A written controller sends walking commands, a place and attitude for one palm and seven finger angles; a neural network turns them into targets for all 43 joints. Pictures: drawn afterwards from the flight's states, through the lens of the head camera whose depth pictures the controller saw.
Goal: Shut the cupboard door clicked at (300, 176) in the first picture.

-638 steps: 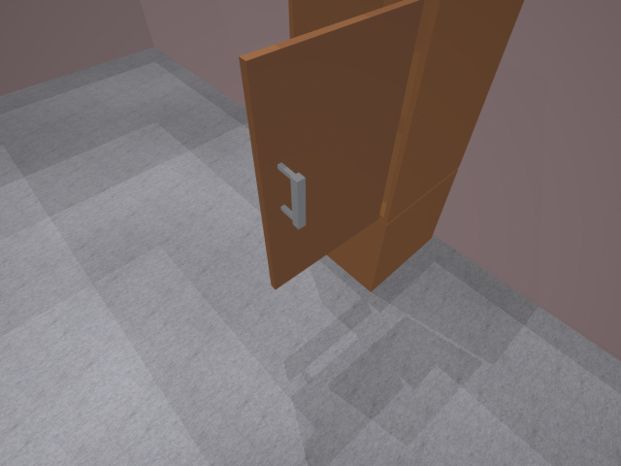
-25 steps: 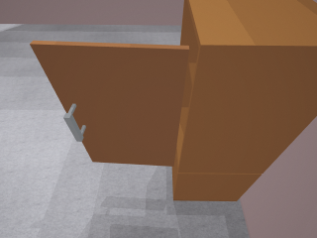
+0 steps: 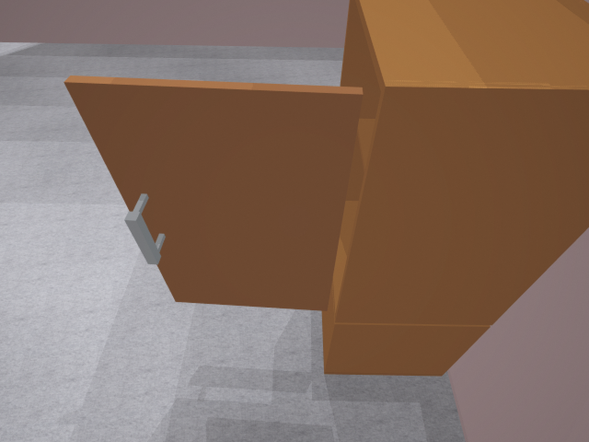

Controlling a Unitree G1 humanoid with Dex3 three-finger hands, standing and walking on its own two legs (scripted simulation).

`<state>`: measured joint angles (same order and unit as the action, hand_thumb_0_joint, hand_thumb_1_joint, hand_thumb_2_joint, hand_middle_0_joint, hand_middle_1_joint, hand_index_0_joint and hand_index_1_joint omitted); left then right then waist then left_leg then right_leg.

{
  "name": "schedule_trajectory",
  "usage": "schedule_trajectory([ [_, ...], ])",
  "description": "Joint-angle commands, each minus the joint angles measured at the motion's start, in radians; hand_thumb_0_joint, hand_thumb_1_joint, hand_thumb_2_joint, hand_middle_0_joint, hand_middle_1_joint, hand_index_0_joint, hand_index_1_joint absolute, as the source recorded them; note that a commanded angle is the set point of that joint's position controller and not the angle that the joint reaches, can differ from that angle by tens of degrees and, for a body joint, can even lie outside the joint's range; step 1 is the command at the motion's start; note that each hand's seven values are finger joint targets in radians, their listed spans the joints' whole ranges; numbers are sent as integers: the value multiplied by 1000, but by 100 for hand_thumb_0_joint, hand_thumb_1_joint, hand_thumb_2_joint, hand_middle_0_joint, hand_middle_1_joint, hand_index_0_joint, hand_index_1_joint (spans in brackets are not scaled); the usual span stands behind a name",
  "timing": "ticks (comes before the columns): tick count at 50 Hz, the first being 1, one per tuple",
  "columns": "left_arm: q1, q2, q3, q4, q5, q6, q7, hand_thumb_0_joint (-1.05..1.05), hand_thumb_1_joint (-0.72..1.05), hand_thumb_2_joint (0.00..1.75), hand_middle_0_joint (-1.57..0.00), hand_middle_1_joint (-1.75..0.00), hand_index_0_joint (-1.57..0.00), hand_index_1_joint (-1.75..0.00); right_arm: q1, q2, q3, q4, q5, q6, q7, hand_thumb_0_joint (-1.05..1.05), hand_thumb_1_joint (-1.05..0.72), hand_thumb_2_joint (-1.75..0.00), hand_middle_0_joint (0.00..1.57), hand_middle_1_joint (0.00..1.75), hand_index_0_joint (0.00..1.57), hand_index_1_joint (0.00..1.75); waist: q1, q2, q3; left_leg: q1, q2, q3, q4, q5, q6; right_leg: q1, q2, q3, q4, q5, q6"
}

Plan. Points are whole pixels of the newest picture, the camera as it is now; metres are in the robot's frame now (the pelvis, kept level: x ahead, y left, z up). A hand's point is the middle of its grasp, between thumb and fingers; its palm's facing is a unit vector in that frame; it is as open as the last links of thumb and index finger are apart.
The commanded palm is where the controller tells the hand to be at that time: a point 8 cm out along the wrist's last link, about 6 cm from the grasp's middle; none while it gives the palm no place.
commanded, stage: shuffle to correct the standing spot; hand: left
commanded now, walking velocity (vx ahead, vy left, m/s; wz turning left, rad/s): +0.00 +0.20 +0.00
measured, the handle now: (148, 230) +0.45 +0.30 -0.02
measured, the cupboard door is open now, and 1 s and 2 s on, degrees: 87 87 87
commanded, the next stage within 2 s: come to a stop and stand still in 0.38 s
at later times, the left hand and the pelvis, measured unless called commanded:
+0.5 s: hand out of the picture +0.01 +0.24 -0.18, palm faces +0.06 -0.97 -0.25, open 7.4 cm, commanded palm none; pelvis -0.02 +0.05 -0.01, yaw +1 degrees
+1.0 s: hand out of the picture +0.03 +0.21 -0.18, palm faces +0.00 -0.97 -0.23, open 7.3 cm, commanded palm none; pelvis -0.01 +0.03 -0.01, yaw +1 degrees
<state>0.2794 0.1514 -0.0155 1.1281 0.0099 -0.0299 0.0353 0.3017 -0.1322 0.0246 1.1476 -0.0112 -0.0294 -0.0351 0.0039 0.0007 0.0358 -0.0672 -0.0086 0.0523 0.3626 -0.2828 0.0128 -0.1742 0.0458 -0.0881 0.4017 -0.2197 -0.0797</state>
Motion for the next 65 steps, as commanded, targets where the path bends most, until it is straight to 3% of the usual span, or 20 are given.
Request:
schedule_trajectory([
  [1, 60, 119, 26, -39, -4, -15, 6, 0, 90, 90, -20, -30, -20, -30, 85, -115, -19, -22, 0, -8, -10, 0, -90, -90, 20, 30, 20, 30, 8, 16, 27, -113, 108, -86, -56, 159, 17, 72, -183, 189, -56, 247, -5],
  [10, 58, 166, 67, -76, 5, 4, 21, 0, 90, 90, -20, -30, -20, -30, 107, -83, -33, -62, -4, 35, 2, 0, -90, -90, 20, 30, 20, 30, 15, -87, 9, -221, 51, -40, 86, -28, -11, 53, -348, 345, -97, 109, -87],
  [12, 40, 177, 78, -88, 7, 10, 23, 0, 90, 90, -20, -30, -20, -30, 106, -78, -38, -69, -4, 38, 3, 0, -90, -90, 20, 30, 20, 30, 13, -64, 21, -209, 52, -41, 89, -34, -10, 6, -364, 344, -86, 81, -100],
  [16, 10, 170, 90, -116, 9, 22, 22, 0, 90, 90, -20, -30, -20, -30, 123, -84, -47, -86, -7, 34, 9, 0, -90, -90, 20, 30, 20, 30, 5, -52, 9, -159, 51, -43, 43, 22, -1, -64, -316, 276, 2, 73, -70],
  [18, -10, 146, 87, -138, 9, 34, 19, 0, 90, 90, -20, -30, -20, -30, 123, -110, -52, -101, -11, 32, 8, 0, -90, -90, 20, 30, 20, 30, 5, 54, 23, -150, 111, -117, -9, 125, 30, -112, -229, 174, 110, 22, -30],
  [20, -26, 106, 75, -153, 11, 49, 18, 0, 90, 90, -20, -30, -20, -30, 108, -148, -58, -126, -13, 35, 2, 0, -90, -90, 20, 30, 20, 30, 8, 175, 40, -126, 214, -244, -66, 325, 101, -186, -119, 45, 269, -167, 28],
  [23, -50, 92, 75, -177, 12, 61, 22, 0, 90, 90, -20, -30, -20, -30, 86, -149, -55, -160, -18, 39, -1, 0, -90, -90, 20, 30, 20, 30, 5, 109, 25, -67, 255, -276, -40, 562, 202, -283, -105, 56, 510, -305, 39],
  [27, -78, 61, 65, -190, 12, 56, 10, 0, 90, 90, -20, -30, -20, -30, 93, -144, -52, -161, -23, 24, -9, 0, -90, -90, 20, 30, 20, 30, -9, 11, 2, 28, 249, -271, -27, 653, 214, -303, -107, 54, 509, -291, 59],
  [33, -40, 41, 49, -160, 7, 36, 1, 0, 90, 90, -20, -30, -20, -30, 87, -129, -44, -112, -18, 5, -13, 0, -90, -90, 20, 30, 20, 30, 2, 29, -1, 13, 209, -203, -2, 609, 149, -105, -83, 67, 165, -141, 53],
  [36, 31, 85, 45, -115, 1, 17, 7, 0, 90, 90, -20, -30, -20, -30, 70, -110, -36, -101, -4, -6, -12, 0, -90, -90, 20, 30, 20, 30, 13, -19, -21, -88, 100, -132, 32, 360, 45, 63, -166, 220, 46, 199, -2],
  [38, 18, 101, 45, -106, 3, 10, 6, 0, 90, 90, -20, -30, -20, -30, 63, -96, -35, -87, -7, -1, -9, 0, -90, -90, 20, 30, 20, 30, -1, -73, 13, -107, 78, -98, 12, 196, 24, 44, -188, 236, 63, 305, -18],
  [39, 7, 92, 41, -105, 2, 10, 6, 0, 90, 90, -20, -30, -20, -30, 67, -98, -35, -79, -8, 0, -8, 0, -90, -90, 20, 30, 20, 30, -5, -81, 17, -91, 84, -99, -4, 204, 25, 31, -178, 221, 63, 301, -14],
  [40, 90, 110, 45, -65, 10, -13, 44, 0, 90, 90, -20, -30, -20, -30, -17, -165, -43, -134, 2, -7, 2, 0, -90, -90, 20, 30, 20, 30, 26, -187, -35, -118, 129, -86, 165, 440, 14, 42, -183, 188, 103, 597, 47],
  [41, 64, 127, 40, -111, 0, -15, 45, 0, 90, 90, -20, -30, -20, -30, 43, -140, -37, -167, -6, -10, 6, 0, -90, -90, 20, 30, 20, 30, -4, -103, -154, -125, 86, -96, 142, 210, 10, 120, -209, 224, 122, 472, 13],
  [42, 28, 137, 39, -128, -2, -22, 34, 0, 90, 90, -20, -30, -20, -30, 22, -111, -30, -159, -14, -14, 11, 0, -90, -90, 20, 30, 20, 30, -5, 64, -160, -119, 64, -75, 111, 154, 8, 117, -221, 243, 135, 514, -12],
  [43, 10, 137, 31, -136, -7, -24, 25, 0, 90, 90, -20, -30, -20, -30, 36, -98, -27, -156, -11, -11, 7, 0, -90, -90, 20, 30, 20, 30, -16, 88, -99, -135, 72, -87, 98, 168, 16, 66, -203, 234, 130, 449, -15],
  [47, 7, 109, 14, -119, -5, -15, 13, 0, 90, 90, -20, -30, -20, -30, 51, -100, -18, -148, -7, -9, -1, 0, -90, -90, 20, 30, 20, 30, -16, 30, 1, -132, 103, -114, 73, 301, 29, 5, -155, 203, 86, 320, -7],
  [49, 11, 110, 10, -117, -7, -10, 12, 0, 90, 90, -20, -30, -20, -30, 48, -116, -18, -148, -5, -5, 0, 0, -90, -90, 20, 30, 20, 30, -20, -15, 5, -119, 103, -112, 55, 221, 30, 0, -153, 211, 62, 250, -5],
  [55, 18, 112, 6, -117, -3, 1, 6, 0, 90, 90, -20, -30, -20, -30, 26, -130, -13, -132, -4, 1, 8, 0, -90, -90, 20, 30, 20, 30, -14, -15, 68, -140, 97, -118, -13, 56, 39, -43, -136, 228, -8, 24, 3],
  [65, 51, 110, 4, -82, -5, -5, 5, 0, 90, 90, -20, -30, -20, -30, 30, -128, -8, -75, 0, -9, 4, 0, -90, -90, 20, 30, 20, 30, -8, -11, 12, -91, 103, -103, -15, 156, 36, 8, -149, 216, -10, 164, 9],
])
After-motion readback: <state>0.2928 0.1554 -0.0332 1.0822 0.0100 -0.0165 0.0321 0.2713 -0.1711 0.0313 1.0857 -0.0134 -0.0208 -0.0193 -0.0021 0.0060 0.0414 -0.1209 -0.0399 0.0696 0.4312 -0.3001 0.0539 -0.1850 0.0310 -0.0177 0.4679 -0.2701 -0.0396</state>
